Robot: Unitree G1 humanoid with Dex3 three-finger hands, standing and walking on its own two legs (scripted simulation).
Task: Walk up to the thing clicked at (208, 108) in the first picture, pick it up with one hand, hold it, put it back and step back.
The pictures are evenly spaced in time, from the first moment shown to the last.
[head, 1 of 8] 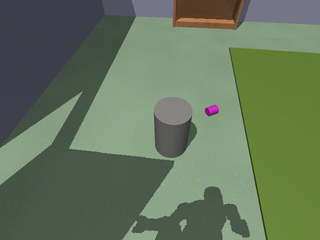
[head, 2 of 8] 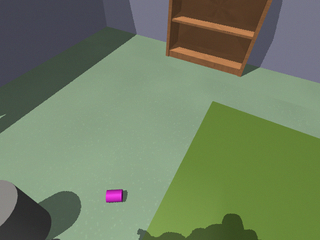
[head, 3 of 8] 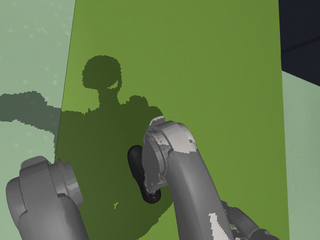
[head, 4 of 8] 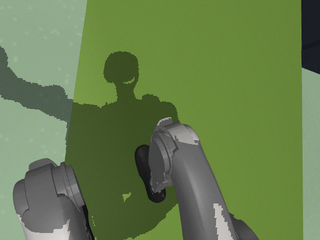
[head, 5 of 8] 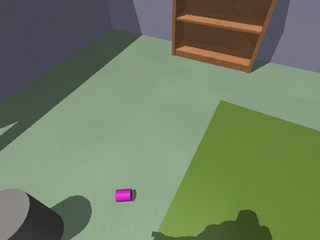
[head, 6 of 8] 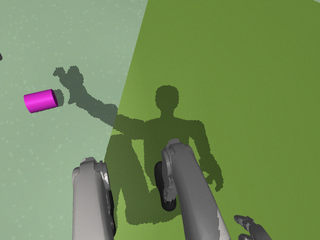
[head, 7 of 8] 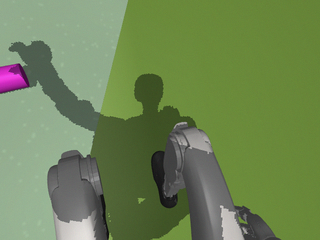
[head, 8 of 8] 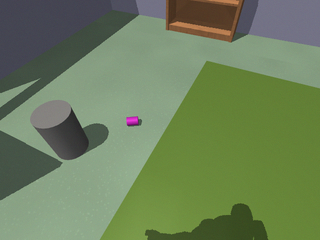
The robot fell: no
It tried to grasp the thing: yes
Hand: left
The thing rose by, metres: 0.00
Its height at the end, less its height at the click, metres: +0.00
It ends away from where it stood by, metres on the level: 0.02
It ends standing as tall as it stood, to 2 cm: yes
